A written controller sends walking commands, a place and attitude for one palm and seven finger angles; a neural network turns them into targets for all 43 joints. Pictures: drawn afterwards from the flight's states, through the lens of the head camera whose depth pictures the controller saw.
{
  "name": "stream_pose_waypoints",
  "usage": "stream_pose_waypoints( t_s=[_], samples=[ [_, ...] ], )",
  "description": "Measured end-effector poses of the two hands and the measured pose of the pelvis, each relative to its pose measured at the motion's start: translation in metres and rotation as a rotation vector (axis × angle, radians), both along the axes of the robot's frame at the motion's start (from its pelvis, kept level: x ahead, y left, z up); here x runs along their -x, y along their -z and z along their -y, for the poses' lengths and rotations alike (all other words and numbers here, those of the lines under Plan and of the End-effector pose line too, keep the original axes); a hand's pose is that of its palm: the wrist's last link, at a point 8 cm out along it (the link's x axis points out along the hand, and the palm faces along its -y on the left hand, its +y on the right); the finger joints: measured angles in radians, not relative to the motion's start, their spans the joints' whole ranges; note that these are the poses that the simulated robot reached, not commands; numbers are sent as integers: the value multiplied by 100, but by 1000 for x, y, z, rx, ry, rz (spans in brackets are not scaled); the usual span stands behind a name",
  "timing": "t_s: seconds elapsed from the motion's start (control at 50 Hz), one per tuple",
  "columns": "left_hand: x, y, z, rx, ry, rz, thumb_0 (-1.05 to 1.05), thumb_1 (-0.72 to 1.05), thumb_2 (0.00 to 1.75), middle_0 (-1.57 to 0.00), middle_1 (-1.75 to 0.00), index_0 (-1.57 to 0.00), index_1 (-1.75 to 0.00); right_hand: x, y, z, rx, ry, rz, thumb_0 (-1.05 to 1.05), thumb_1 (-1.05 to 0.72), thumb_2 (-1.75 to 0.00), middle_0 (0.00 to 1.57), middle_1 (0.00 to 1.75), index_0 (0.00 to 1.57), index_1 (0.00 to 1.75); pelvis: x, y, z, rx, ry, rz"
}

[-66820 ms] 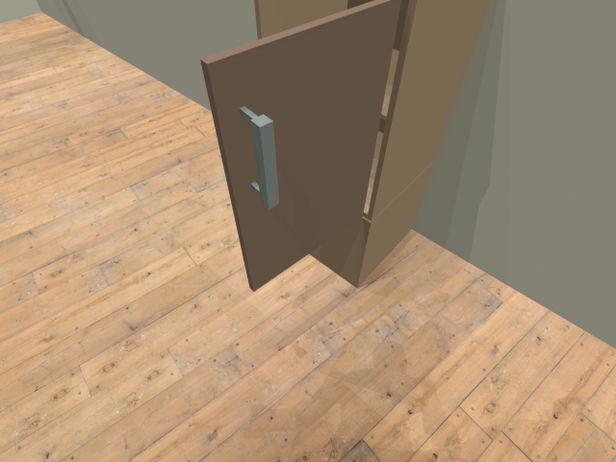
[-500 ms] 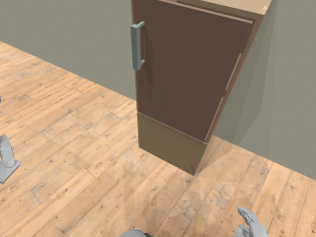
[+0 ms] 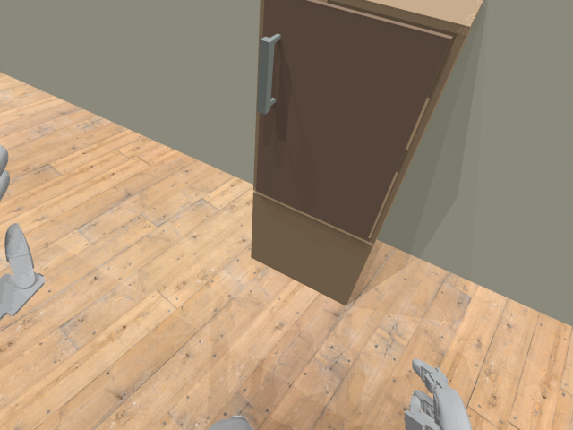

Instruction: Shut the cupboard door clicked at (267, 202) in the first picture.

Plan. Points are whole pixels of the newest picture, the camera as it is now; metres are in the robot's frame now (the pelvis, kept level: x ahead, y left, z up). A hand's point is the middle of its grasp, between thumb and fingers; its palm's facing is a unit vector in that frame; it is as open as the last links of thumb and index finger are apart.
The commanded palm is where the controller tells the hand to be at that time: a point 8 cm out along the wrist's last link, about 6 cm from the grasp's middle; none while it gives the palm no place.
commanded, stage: stop stepping back and stand still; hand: left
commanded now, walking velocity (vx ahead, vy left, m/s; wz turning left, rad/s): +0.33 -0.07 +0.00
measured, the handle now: (269, 74) +0.85 +0.17 +0.10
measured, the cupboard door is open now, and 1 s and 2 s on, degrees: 0 0 0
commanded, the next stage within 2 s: let the arm hang, fingers relaxed in 1.50 s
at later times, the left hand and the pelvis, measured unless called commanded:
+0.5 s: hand out of the picture +0.07 +0.34 +0.20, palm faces +0.54 -0.78 -0.32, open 7.4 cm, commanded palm +0.00 +0.36 +0.20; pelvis -0.15 +0.07 +0.00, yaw -1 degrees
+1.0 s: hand out of the picture +0.04 +0.34 +0.18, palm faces +0.50 -0.76 -0.40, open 7.4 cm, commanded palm -0.02 +0.37 +0.20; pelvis -0.16 +0.07 +0.01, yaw +0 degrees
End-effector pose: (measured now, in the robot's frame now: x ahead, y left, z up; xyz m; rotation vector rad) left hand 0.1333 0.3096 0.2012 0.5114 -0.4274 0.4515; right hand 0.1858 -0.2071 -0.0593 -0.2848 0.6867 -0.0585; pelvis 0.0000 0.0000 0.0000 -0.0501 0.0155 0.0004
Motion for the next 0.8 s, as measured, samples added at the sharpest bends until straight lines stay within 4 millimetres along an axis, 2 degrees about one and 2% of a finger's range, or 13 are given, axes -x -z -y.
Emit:
stream_pose_waypoints(
  t_s=[0.04, 0.1, 0.16, 0.22, 0.3, 0.34, 0.4, 0.46, 0.52, 0.6, 0.68, 0.74, 0.8],
  samples=[
    [-3, 1, -6, 31, 21, 21, 1, 88, 90, -21, -30, -22, -31, 17, -3, 0, 9, 42, 19, 2, -90, -90, 21, 30, 20, 30, 8, 1, -7, -1, -4, 13],
    [-9, 3, -15, 76, 39, 7, 1, 88, 90, -21, -30, -22, -31, 47, -9, 0, 7, 92, 49, 2, -90, -90, 21, 30, 20, 30, 32, -1, -15, 10, 4, 48],
    [-1, 3, -17, 83, 60, -65, 1, 88, 90, -21, -30, -21, -30, 84, -18, 1, -7, 136, 49, 2, -90, -90, 21, 30, 20, 30, 56, -9, -18, 20, 8, 57],
    [29, -2, -10, 36, 94, -148, 1, 89, 90, -21, -30, -21, -30, 123, -21, 5, -23, 167, 31, 2, -90, -90, 21, 30, 20, 30, 78, -15, -20, 7, 7, 46],
    [82, -12, -1, -80, 151, -161, 1, 88, 90, -21, -30, -21, -30, 170, -8, 16, 21, 191, -59, 1, -90, -90, 21, 30, 20, 30, 105, -10, -26, -43, 47, 33],
    [99, -20, -9, -93, 136, -108, 1, 88, 90, -21, -30, -22, -31, 194, -4, 17, 51, 207, -133, 1, -90, -90, 21, 30, 20, 30, 113, -14, -30, -49, 50, 25],
    [110, -26, -35, -50, 46, -35, 1, 88, 90, -22, -30, -22, -31, 222, -5, 14, 76, 237, -171, 2, -90, -90, 21, 30, 20, 30, 123, -21, -39, -50, 56, 3],
    [110, -19, -60, 19, -30, 8, 1, 88, 90, -21, -30, -22, -31, 237, -3, 9, 101, 246, -142, 2, -90, -90, 21, 30, 20, 30, 138, -16, -54, -46, 45, 5],
    [107, -5, -69, 44, -19, 12, 1, 88, 90, -21, -30, -21, -30, 246, 8, 0, 101, 260, -82, 2, -90, -90, 20, 30, 20, 30, 159, 0, -68, -37, 22, 25],
    [113, 10, -56, 13, 59, -105, 1, 89, 90, -20, -30, -21, -30, 260, 9, -25, -2, 279, -66, 2, -91, -90, 20, 30, 20, 30, 171, -4, -68, -63, 55, 56],
    [131, 0, -36, -47, 114, -146, 1, 88, 90, -21, -30, -21, -30, 268, 14, -41, -63, 242, -106, 2, -90, -90, 21, 30, 20, 30, 173, -11, -62, -34, 50, 38],
    [145, -12, -31, -145, 84, -121, 1, 88, 90, -21, -30, -22, -31, 263, 29, -42, -79, 199, -137, 2, -90, -90, 21, 30, 20, 30, 172, -2, -53, -36, 30, 11],
    [154, -17, -39, -147, 17, -92, 1, 88, 90, -21, -30, -22, -31, 255, 41, -36, -61, 165, -190, 2, -90, -90, 21, 30, 20, 30, 176, 1, -54, -24, 12, 21]
  ],
)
